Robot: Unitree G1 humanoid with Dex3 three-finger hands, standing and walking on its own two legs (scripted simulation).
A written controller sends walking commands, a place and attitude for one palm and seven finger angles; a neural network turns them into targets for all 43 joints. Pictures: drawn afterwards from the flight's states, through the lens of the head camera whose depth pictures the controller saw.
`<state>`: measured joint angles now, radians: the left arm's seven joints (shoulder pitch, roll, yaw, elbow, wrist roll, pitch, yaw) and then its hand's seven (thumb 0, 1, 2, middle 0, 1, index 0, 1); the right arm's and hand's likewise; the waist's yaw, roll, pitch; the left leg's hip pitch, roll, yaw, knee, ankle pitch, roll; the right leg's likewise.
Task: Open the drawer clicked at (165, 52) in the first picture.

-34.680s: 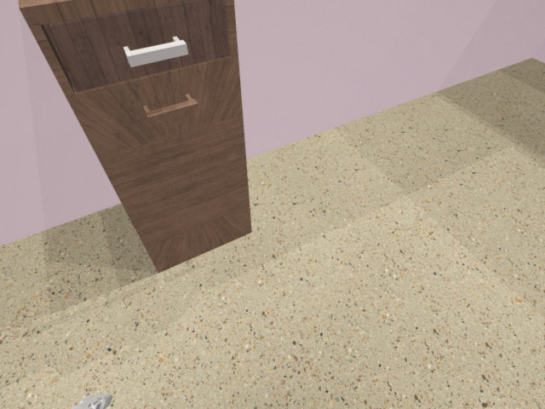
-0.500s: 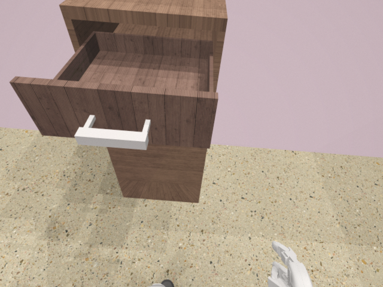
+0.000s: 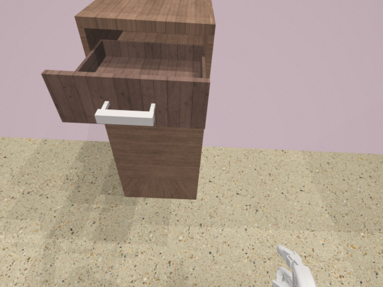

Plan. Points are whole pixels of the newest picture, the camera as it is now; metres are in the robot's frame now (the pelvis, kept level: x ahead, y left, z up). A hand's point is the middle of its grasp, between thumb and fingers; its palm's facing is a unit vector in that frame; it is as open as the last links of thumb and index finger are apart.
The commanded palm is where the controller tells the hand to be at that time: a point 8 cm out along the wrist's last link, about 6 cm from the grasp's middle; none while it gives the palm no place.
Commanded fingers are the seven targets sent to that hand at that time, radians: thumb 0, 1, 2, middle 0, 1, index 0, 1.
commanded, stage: stop stepping back and stand still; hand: left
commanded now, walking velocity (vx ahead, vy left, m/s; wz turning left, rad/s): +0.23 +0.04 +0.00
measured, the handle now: (127, 111) +0.48 +0.18 +0.14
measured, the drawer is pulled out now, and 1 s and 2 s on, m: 0.30 0.30 0.30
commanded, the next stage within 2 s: let the arm hang, fingers relaxed in 0.44 s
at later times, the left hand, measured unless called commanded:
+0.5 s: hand out of the picture +0.15 +0.22 +0.32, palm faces +0.55 -0.69 -0.47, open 7.4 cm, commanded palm +0.10 +0.30 +0.32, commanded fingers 0.00 0.90 0.90 -0.20 -0.30 -0.20 -0.30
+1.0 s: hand out of the picture -0.06 +0.22 -0.17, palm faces +0.14 -0.96 -0.24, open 6.9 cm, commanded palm none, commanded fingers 0.00 0.90 0.90 -0.20 -0.30 -0.20 -0.30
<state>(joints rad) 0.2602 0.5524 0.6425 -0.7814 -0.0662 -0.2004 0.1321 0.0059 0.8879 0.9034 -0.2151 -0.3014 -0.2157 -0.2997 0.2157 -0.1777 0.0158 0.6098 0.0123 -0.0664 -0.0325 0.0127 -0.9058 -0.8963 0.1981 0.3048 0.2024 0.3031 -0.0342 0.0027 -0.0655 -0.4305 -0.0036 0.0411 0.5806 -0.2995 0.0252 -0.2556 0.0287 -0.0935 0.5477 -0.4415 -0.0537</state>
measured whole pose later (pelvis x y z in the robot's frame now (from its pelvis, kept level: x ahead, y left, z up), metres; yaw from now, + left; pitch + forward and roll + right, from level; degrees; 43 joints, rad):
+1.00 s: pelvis -0.03 +0.02 +0.00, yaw +5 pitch -1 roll -1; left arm 0.37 0.22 0.05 0.96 0.01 0.04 0.01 -0.05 1.00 0.90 -0.21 -0.30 -0.21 -0.30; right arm 0.36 -0.19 -0.01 0.98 -0.02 0.05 -0.02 0.01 -0.91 -0.90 0.20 0.30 0.20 0.30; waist 0.00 0.00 0.07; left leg -0.28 0.07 0.01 0.57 -0.28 -0.04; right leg -0.26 -0.01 -0.18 0.53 -0.26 -0.05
